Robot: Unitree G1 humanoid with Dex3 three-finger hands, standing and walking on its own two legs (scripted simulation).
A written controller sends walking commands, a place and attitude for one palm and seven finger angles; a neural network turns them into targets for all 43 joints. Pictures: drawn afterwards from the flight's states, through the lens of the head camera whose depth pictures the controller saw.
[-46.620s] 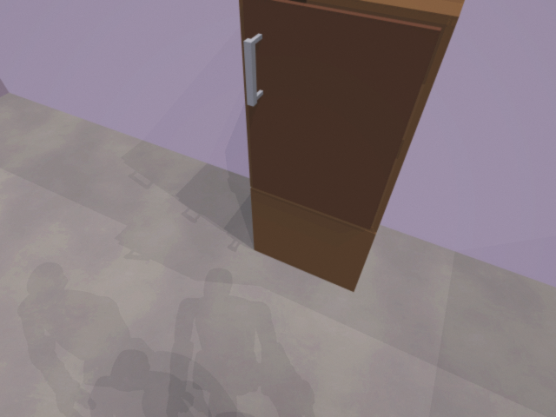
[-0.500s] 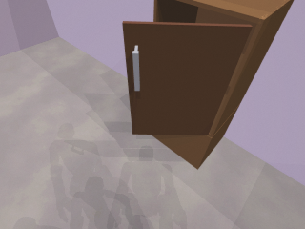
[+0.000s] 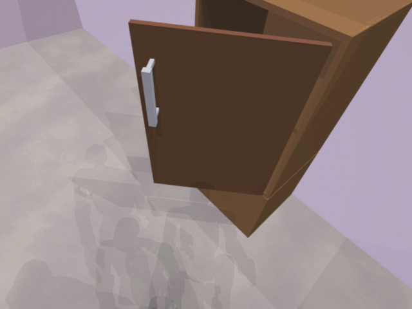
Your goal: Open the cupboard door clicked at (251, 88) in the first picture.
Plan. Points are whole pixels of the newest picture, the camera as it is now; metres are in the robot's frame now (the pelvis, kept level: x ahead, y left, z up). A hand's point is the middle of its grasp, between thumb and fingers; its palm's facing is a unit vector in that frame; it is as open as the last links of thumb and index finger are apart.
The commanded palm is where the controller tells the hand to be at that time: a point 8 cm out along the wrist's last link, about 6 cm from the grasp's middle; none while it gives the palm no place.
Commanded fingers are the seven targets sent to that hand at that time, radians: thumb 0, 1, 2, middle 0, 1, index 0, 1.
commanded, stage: come to a stop and stand still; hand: left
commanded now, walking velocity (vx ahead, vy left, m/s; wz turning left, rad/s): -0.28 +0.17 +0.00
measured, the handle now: (152, 94) +0.56 +0.18 +0.10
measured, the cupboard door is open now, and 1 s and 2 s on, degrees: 42 42 42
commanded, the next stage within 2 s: look again from close up in 1.40 s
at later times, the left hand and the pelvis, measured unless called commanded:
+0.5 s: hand out of the picture +0.03 +0.18 -0.16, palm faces -0.01 -0.96 -0.29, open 7.4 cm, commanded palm none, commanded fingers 0.00 0.90 0.90 -0.20 -0.30 -0.20 -0.30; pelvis +0.02 -0.01 +0.00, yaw -3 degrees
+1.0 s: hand out of the picture +0.10 +0.25 -0.16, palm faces -0.10 -0.96 -0.26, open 7.4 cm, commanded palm none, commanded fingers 0.00 0.90 0.90 -0.20 -0.30 -0.20 -0.30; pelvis +0.00 +0.05 +0.00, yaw -4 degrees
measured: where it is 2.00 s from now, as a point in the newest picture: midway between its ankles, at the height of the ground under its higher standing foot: outside the picture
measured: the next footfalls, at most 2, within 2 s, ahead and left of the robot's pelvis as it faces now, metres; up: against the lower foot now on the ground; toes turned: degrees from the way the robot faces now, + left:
left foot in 0.04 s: +0.07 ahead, +0.08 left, +0.00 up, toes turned +6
left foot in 0.58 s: +0.07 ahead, +0.10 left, +0.00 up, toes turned -4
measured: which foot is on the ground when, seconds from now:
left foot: up 0.00-0.02, down 0.04-0.30, up 0.32-0.56, down 0.58-1.00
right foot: down 0.00-1.00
